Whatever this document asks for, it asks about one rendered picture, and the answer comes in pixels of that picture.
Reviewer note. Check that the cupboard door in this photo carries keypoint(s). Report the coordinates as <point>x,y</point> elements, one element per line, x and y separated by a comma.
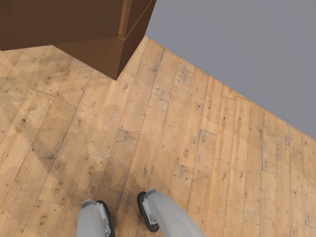
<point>33,23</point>

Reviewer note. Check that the left robot shin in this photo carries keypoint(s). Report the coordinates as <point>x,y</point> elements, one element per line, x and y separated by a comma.
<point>107,231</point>

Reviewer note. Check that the left robot foot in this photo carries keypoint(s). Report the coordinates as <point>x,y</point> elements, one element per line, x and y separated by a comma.
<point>109,218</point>

